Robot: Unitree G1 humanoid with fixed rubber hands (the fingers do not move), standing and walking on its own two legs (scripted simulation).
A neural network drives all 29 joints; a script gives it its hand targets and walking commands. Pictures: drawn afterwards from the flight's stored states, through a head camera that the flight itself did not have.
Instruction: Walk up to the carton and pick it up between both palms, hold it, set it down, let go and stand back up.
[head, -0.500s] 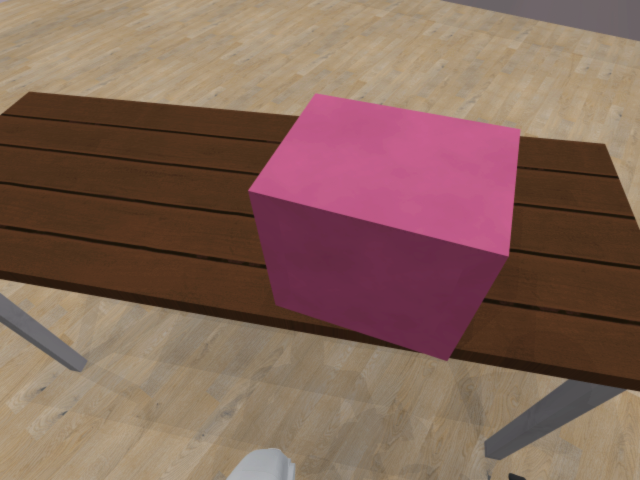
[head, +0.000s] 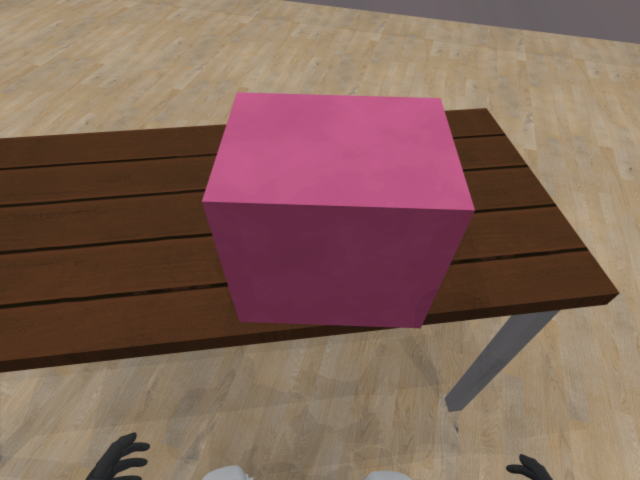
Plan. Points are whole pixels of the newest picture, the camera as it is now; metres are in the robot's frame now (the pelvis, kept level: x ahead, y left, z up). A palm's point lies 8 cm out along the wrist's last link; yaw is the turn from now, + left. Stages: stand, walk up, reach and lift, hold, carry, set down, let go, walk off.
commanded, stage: walk up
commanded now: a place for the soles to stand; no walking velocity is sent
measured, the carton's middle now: (333, 216) +0.43 -0.01 +0.08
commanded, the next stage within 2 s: reach and lift in 1.64 s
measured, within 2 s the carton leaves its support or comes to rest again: neither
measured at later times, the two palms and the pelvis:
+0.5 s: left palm out of the picture +0.09 +0.23 -0.10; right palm out of the picture +0.07 -0.24 -0.10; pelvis +0.02 +0.00 +0.02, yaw -3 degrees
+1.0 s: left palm out of the picture +0.08 +0.24 -0.10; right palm out of the picture +0.03 -0.26 -0.11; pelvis +0.01 +0.00 +0.03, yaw -6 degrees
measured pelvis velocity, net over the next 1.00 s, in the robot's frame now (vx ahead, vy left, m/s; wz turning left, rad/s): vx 0.01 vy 0.00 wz -0.11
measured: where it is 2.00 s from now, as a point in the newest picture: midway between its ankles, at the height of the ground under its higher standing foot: outside the picture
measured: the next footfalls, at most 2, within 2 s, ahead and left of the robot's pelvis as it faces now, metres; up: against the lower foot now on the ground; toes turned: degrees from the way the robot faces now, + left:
right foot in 0.02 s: +0.06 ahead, -0.12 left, +0.00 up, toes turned +2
left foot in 0.28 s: +0.07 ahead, +0.11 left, +0.00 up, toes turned -4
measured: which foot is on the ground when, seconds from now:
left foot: down 0.00-0.02, up 0.04-0.26, down 0.28-1.00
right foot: up 0.00-0.00, down 0.02-1.00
